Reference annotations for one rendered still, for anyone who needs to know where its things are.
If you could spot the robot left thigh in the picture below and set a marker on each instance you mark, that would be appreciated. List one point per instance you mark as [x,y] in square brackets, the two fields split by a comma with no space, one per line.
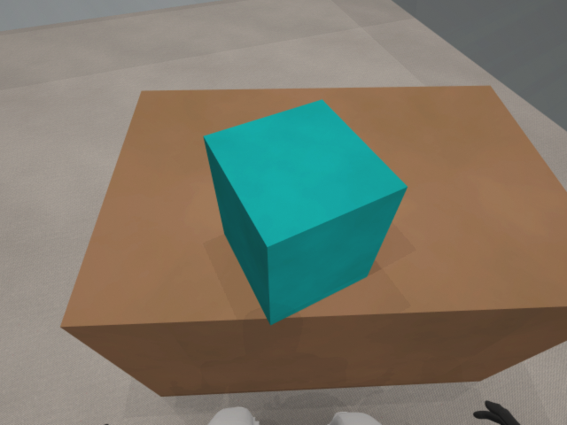
[233,416]

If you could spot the robot right hand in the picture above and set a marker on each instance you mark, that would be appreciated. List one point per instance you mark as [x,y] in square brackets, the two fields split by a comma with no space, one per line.
[497,414]

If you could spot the carton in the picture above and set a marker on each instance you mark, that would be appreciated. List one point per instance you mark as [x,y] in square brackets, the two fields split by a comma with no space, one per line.
[305,204]

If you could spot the pedestal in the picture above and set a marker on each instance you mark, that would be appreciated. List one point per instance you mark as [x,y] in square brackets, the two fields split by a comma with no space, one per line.
[471,277]

